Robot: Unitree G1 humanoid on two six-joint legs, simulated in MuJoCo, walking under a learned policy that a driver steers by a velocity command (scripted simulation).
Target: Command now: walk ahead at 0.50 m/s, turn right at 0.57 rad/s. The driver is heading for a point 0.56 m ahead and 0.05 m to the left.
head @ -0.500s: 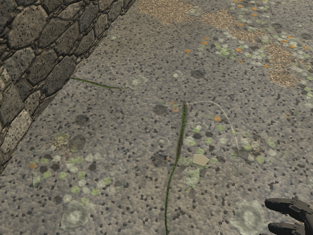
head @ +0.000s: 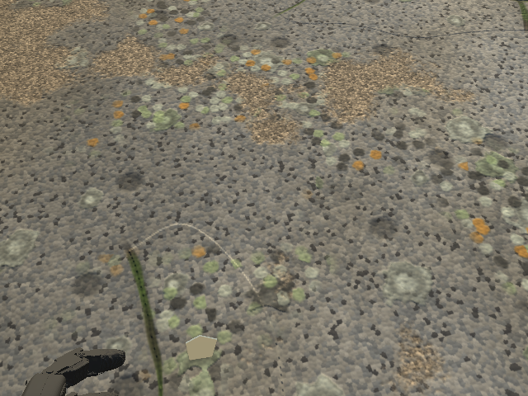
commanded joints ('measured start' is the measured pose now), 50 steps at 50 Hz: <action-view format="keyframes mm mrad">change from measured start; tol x32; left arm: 1 397 269 115 29 -11 15 35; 50 175 132 33 115 50 -48 72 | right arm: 1 -23 -119 -13 -93 -31 -7 -10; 50 -141 -31 40 -68 -37 20 11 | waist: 1 238 -77 -253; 50 86 30 -139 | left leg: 1 -411 119 -28 651 558 74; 2 -782 -85 -196 946 -181 26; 17 -712 57 -266 314 619 31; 24 -810 -5 -255 176 441 109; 28 -293 -106 -204 145 384 212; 30 311 322 -1016 27 607 499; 39 -345 98 -325 -82 1039 317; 50 -309 32 -363 115 499 161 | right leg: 1 694 -62 195 -42 26 -130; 3 909 -298 842 -308 -320 -293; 11 356 -143 266 -400 301 -189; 21 546 -182 84 -448 209 -106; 27 669 -182 -2 -71 921 -38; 29 165 -36 -59 540 434 69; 30 -85 140 70 799 -438 115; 31 -150 61 176 846 -417 102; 50 347 -82 154 -177 501 61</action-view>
